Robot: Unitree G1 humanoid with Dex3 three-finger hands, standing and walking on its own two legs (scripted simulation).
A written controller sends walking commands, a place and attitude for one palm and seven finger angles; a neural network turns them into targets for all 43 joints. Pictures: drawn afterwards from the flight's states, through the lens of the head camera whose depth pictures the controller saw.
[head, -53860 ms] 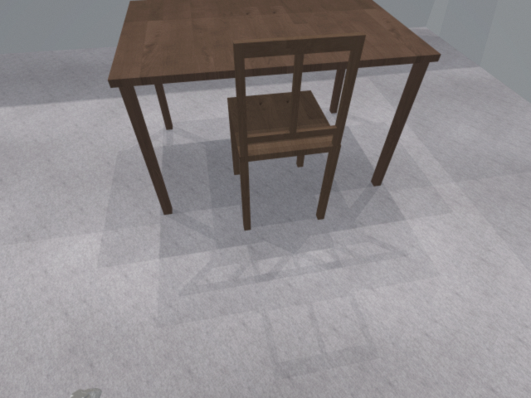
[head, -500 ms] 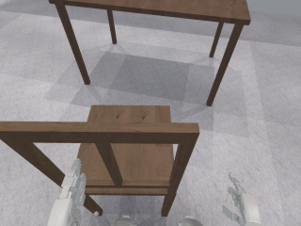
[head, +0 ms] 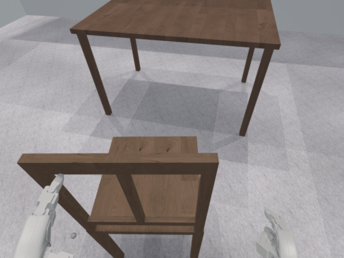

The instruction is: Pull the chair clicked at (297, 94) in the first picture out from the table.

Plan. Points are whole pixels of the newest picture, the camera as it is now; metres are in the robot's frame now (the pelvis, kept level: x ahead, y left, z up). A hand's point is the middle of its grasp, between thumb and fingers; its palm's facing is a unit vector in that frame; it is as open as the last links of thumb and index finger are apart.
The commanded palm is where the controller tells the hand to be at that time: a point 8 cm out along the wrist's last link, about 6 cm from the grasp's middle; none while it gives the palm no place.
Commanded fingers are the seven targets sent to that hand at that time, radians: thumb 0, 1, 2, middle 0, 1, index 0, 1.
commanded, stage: draw the hand back to the body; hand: left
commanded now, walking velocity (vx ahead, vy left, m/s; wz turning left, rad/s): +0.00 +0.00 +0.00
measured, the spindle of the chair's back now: (133, 199) +0.27 +0.13 -0.04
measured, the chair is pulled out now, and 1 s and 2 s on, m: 0.77 0.77 0.77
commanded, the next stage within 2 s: step back with the hand held close in 0.90 s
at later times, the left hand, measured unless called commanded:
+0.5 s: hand (15, 167) +0.20 +0.26 +0.21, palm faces +0.51 -0.75 -0.41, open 9.4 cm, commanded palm +0.16 +0.30 +0.22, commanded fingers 0.00 0.90 0.90 -0.20 -0.30 -0.20 -0.30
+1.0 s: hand (21, 160) +0.22 +0.27 +0.20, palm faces +0.46 -0.78 -0.42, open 7.4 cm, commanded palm +0.18 +0.31 +0.22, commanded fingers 0.00 0.90 0.90 -0.20 -0.30 -0.20 -0.30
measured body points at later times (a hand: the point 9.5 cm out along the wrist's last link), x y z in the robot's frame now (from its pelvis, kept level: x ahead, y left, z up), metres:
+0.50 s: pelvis +0.02 +0.00 +0.04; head +0.01 -0.03 +0.49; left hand +0.17 +0.30 +0.23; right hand +0.24 -0.20 -0.04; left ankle +0.00 +0.15 -0.69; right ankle +0.03 -0.12 -0.69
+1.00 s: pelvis +0.03 +0.01 +0.04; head +0.03 -0.01 +0.49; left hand +0.19 +0.31 +0.22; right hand +0.22 -0.22 -0.05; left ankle +0.00 +0.15 -0.69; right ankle +0.03 -0.12 -0.69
